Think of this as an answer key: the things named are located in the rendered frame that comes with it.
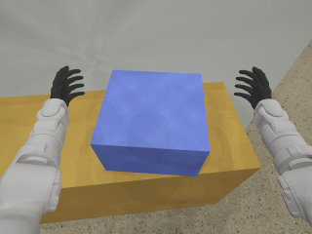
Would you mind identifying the right robot forearm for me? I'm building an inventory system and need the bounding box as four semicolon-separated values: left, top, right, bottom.
253;98;312;175

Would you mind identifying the carton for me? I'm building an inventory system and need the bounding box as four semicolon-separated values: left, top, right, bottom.
90;69;211;176

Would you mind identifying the robot left upper arm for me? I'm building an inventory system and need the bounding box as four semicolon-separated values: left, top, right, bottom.
0;163;62;234

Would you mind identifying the left robot forearm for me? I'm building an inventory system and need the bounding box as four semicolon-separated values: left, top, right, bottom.
0;98;70;195

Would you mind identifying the pedestal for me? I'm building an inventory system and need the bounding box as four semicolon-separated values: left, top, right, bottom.
0;81;261;224

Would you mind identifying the robot left hand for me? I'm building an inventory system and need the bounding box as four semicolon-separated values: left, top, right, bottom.
50;65;85;107

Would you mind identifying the robot right upper arm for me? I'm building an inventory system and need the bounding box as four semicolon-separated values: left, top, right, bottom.
277;166;312;228

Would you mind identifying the robot right hand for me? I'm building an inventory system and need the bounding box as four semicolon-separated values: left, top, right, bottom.
234;66;272;109

